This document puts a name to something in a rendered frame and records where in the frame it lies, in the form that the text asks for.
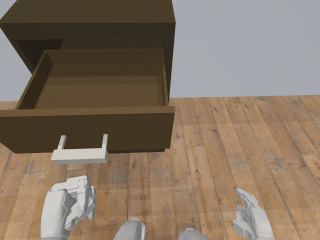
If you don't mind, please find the handle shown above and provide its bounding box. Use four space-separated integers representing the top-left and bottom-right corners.
51 134 108 165

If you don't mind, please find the robot right hand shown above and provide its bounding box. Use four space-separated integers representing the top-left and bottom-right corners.
233 188 275 240

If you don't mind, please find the robot left shin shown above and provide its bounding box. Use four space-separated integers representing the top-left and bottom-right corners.
130 217 140 221

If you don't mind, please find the cabinet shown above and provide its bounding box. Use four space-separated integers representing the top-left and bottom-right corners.
0 0 176 154

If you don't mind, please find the right robot thigh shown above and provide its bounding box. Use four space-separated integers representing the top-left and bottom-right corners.
177 230 209 240

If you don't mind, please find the drawer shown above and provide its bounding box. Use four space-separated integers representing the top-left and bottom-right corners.
0 48 175 154

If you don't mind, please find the robot left hand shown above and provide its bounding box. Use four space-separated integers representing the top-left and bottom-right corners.
40 175 96 239

